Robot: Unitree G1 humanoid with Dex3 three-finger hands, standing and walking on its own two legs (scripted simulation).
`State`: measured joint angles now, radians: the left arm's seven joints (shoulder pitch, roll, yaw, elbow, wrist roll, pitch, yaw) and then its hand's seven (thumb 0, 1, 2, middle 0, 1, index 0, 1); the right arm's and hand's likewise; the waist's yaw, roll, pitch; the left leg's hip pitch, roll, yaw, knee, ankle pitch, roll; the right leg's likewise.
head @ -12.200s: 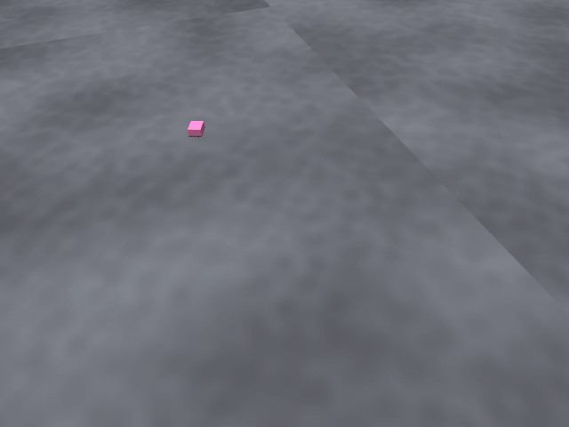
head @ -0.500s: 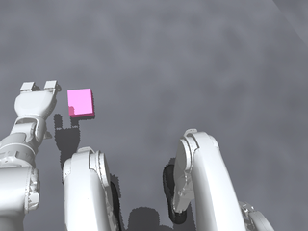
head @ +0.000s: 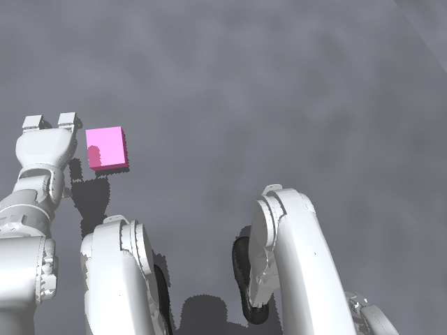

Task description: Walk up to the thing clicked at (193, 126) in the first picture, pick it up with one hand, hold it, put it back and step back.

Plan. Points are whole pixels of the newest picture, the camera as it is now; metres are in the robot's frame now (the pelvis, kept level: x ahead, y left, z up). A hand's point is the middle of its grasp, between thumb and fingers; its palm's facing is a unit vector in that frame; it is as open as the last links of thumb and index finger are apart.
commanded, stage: approach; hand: left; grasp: from above
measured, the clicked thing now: (107, 148) +0.50 +0.20 -0.32
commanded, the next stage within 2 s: close in in 0.48 s
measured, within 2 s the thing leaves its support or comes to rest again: neither
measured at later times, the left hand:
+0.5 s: hand (120, 124) +0.52 +0.15 -0.20, palm faces -0.38 -0.01 -0.92, open 13.7 cm
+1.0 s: hand (102, 154) +0.47 +0.19 -0.25, palm faces -0.51 -0.05 -0.86, open 13.9 cm
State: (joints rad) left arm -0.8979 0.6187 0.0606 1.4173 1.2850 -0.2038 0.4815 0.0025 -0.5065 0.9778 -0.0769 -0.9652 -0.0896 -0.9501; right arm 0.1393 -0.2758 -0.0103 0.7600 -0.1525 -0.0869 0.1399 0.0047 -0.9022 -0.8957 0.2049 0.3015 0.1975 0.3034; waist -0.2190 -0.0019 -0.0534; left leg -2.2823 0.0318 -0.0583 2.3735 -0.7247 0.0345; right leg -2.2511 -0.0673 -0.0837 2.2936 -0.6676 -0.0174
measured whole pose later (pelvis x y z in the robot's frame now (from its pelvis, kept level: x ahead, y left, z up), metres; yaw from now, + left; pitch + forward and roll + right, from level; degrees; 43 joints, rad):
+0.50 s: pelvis +0.00 +0.00 -0.02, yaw -3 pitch +35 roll -7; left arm -1.20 0.61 0.03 1.69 1.33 -0.10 0.59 0.00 -0.42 0.90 -0.07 -1.05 -0.13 -0.98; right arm 0.17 -0.30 0.09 0.74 -0.21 -0.13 0.20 0.00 -0.90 -0.88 0.20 0.30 0.20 0.30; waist -0.38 0.01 0.01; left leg -2.35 0.05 -0.09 2.45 -0.72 0.03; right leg -2.32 -0.05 -0.11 2.34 -0.64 -0.02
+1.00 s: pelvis +0.00 +0.00 -0.03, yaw -4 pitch +32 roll -9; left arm -1.05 0.68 -0.03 1.57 1.27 -0.26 0.48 0.00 -0.46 0.90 -0.07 -1.04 -0.12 -0.98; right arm 0.16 -0.32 0.10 0.76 -0.21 -0.15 0.22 0.00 -0.91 -0.89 0.20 0.30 0.20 0.30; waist -0.30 -0.05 0.07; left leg -2.35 0.03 -0.13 2.50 -0.72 0.02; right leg -2.29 -0.06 -0.14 2.37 -0.64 -0.02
